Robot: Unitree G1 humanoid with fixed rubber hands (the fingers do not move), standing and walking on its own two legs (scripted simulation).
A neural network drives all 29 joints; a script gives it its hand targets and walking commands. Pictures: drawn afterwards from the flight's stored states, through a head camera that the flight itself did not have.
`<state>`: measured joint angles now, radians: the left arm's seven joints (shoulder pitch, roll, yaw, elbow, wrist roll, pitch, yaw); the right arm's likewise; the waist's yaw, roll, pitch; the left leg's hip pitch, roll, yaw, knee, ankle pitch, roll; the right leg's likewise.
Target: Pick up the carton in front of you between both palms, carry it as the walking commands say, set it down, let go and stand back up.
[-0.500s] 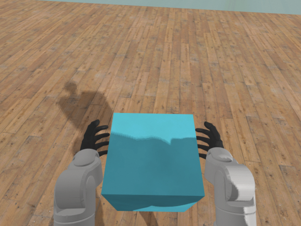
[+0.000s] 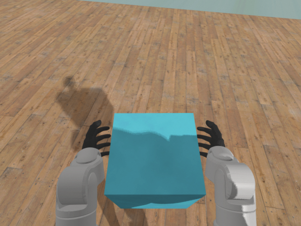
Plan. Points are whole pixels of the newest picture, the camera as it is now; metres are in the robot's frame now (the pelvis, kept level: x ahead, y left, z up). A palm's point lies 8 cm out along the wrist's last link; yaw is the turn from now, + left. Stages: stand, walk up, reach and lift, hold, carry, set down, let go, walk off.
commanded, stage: carry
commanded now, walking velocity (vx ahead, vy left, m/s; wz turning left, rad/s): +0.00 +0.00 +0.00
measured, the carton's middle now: (153, 165) +0.29 -0.01 -0.02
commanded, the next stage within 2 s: none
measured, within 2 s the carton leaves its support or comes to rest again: neither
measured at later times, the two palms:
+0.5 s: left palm (108, 86) +0.46 +0.13 +0.13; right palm (201, 90) +0.47 -0.15 +0.12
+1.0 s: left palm (106, 91) +0.49 +0.15 +0.09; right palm (192, 93) +0.50 -0.13 +0.08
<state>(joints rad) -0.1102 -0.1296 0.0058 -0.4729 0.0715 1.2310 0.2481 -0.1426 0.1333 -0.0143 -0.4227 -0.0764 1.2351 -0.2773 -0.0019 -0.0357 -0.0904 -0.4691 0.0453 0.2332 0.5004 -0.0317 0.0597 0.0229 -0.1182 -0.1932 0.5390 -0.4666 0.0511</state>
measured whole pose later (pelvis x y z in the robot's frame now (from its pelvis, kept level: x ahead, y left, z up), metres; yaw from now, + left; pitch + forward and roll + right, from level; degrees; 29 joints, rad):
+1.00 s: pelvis +0.22 +0.00 +0.01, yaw +3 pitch +4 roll -1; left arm -0.19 -0.14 0.07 -0.14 0.19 1.07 0.13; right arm -0.19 0.14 -0.06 -0.13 -0.18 1.10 -0.15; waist -0.01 0.01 -0.10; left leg -0.13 0.07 0.18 0.49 -0.40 -0.02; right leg -0.29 -0.07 -0.18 0.52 -0.29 0.00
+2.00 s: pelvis +0.14 +0.00 +0.01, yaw +3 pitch +1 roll +0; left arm -0.21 -0.14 0.16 0.17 0.24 0.73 0.04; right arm -0.21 0.14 -0.14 0.17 -0.24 0.76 -0.05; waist 0.00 0.00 -0.07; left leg -0.22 0.05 0.19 0.54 -0.33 0.03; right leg -0.35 -0.10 -0.18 0.51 -0.16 0.00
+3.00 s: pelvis +0.12 -0.03 +0.01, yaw +18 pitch -6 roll +0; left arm -0.46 -0.16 0.38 0.53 0.38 0.60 -0.04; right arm -0.45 0.21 -0.40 0.47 -0.40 0.65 -0.05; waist -0.03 0.02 0.06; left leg -0.17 -0.04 -0.09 0.54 -0.25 0.01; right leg -0.20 0.03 0.09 0.52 -0.21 0.02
